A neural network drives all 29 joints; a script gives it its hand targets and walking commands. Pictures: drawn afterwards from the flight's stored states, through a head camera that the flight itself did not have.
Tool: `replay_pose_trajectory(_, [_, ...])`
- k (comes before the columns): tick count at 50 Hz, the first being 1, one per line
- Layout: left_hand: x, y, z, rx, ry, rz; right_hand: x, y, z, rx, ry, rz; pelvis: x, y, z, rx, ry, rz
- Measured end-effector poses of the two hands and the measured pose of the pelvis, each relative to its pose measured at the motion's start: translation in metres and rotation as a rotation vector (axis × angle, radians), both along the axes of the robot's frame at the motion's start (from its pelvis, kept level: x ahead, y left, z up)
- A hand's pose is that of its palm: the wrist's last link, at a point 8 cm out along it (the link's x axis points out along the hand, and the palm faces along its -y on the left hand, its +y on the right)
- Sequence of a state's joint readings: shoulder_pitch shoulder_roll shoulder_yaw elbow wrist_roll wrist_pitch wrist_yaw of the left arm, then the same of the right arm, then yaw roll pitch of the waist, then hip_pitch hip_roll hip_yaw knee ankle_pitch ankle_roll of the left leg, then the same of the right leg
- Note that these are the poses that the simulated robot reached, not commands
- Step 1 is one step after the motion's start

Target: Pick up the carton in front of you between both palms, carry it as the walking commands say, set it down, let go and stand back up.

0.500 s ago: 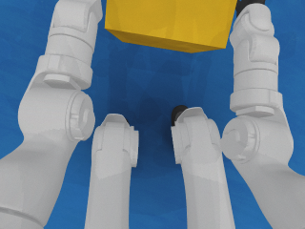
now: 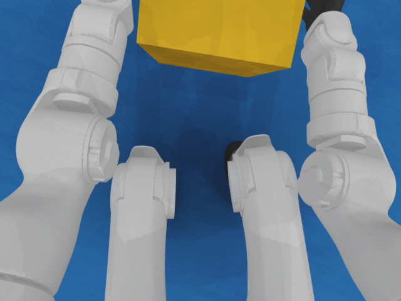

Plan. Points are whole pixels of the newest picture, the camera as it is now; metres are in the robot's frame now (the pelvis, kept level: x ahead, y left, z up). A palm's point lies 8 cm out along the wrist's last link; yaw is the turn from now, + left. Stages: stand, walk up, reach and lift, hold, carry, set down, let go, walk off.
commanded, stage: set down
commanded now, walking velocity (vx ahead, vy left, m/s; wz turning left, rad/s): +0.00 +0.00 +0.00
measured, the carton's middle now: (217, 5) +0.54 -0.06 -0.25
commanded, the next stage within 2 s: let go in 1.96 s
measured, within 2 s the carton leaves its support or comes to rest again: rests again in 0.06 s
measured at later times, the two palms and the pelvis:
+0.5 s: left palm out of the picture +0.56 +0.09 -0.18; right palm (323, 12) +0.50 -0.21 -0.18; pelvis +0.00 +0.00 -0.01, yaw -1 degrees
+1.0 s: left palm out of the picture +0.58 +0.13 -0.18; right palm (343, 12) +0.50 -0.25 -0.18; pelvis -0.01 +0.00 -0.02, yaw -1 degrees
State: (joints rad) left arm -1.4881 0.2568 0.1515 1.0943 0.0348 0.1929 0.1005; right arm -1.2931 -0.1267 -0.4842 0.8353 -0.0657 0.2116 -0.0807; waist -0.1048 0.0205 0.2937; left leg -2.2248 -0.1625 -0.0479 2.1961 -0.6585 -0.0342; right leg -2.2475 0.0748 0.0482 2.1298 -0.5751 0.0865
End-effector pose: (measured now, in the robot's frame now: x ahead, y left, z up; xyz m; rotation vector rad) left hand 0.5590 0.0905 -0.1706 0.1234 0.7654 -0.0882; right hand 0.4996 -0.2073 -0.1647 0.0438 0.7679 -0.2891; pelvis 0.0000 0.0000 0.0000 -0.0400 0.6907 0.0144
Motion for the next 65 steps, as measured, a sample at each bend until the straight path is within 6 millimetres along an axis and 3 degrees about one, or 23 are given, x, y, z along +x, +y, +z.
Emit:
replay_pose_trajectory(34, [0.002, 0.002, -0.014, -0.047, -0.033, -0.060, 0.002, -0.008, -0.015, -0.001, 0.012, 0.061, -0.006, 0.002, -0.011, -0.014, -0.069, -0.006])
replay_pose_trajectory(43, [0.000, 0.047, -0.034, 0.044, -0.031, 0.020, -0.006, -0.030, -0.032, -0.043, 0.012, -0.019, -0.010, 0.000, -0.014, -0.010, -0.084, -0.013])
replay_pose_trajectory(48, [0.015, 0.046, -0.017, 0.028, -0.086, 0.020, 0.001, -0.041, -0.024, -0.046, -0.033, -0.034, -0.011, -0.002, -0.018, -0.007, -0.084, -0.013])
replay_pose_trajectory(53, [0.026, 0.031, 0.014, 0.019, -0.135, 0.009, 0.008, -0.042, 0.004, -0.039, -0.095, -0.040, -0.012, -0.004, -0.013, -0.001, -0.073, -0.024])
replay_pose_trajectory(58, [0.027, 0.024, 0.058, 0.029, -0.144, 0.015, 0.010, -0.039, 0.049, -0.034, -0.128, -0.041, -0.012, -0.005, 0.009, 0.010, -0.047, -0.038])
replay_pose_trajectory(65, [0.025, 0.032, 0.111, 0.029, -0.118, 0.036, 0.006, -0.037, 0.101, -0.037, -0.115, -0.044, -0.009, -0.005, 0.049, 0.017, 0.037, -0.042])
